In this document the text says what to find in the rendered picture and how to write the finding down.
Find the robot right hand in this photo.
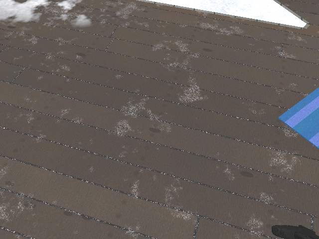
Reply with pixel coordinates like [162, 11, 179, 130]
[271, 225, 319, 239]

